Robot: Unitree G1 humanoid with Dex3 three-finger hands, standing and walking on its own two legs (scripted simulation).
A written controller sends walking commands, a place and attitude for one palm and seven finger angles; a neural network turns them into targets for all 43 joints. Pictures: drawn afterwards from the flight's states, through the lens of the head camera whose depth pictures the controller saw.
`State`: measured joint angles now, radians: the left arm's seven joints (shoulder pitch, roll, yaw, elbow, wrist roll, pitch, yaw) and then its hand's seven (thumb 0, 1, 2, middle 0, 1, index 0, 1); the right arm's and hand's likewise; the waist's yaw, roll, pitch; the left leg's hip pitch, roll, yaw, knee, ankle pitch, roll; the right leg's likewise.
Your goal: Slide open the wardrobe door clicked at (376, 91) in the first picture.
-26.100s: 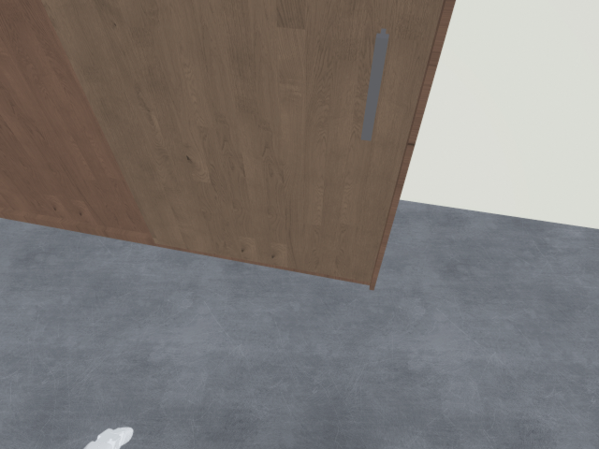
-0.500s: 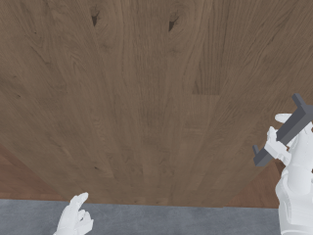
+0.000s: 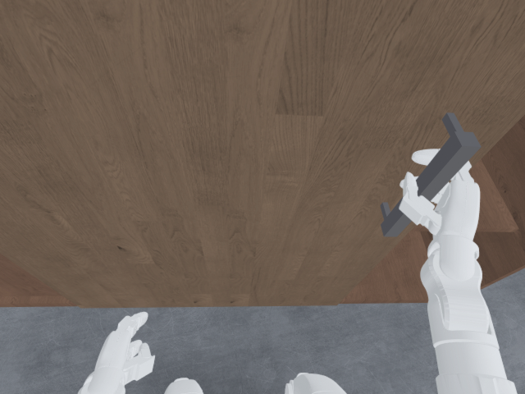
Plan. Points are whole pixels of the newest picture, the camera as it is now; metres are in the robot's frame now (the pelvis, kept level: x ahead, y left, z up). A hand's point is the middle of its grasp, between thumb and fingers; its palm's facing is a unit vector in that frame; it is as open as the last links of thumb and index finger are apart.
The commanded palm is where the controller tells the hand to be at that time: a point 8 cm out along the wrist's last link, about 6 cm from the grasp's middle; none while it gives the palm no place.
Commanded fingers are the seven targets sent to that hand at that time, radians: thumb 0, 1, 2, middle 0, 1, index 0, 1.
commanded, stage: stop walking and hold the door there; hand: right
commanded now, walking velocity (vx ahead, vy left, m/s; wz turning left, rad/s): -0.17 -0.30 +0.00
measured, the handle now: (415, 182) +0.41 -0.22 +0.09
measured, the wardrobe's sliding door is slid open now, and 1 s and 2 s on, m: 0.43 0.43 0.43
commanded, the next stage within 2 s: loosen the grip on the handle in 1.22 s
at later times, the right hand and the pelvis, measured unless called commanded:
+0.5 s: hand (414, 203) +0.36 -0.19 +0.11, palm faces +0.11 +0.99 -0.13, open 6.1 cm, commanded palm +0.33 -0.20 +0.10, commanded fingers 0.00 -0.90 -0.90 0.45 1.40 0.45 1.40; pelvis -0.02 -0.08 +0.00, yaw +0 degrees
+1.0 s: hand (418, 205) +0.35 -0.20 +0.11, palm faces +0.02 +0.99 -0.12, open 6.2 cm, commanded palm +0.33 -0.21 +0.10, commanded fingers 0.00 -0.90 -0.90 0.45 1.40 0.45 1.40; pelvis -0.02 -0.12 +0.01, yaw +2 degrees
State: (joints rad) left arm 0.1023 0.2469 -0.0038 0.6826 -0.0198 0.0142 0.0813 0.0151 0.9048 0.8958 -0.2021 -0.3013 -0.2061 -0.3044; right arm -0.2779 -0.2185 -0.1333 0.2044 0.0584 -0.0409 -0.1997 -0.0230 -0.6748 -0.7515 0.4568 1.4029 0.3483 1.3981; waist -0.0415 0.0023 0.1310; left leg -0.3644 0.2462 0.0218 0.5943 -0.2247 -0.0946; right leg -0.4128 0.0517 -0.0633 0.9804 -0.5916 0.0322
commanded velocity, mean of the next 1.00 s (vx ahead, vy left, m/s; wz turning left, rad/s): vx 0.02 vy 0.06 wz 0.00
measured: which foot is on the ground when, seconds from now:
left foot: down 0.00-0.10, up 0.12-0.30, down 0.32-1.00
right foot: up 0.00-0.06, down 0.08-1.00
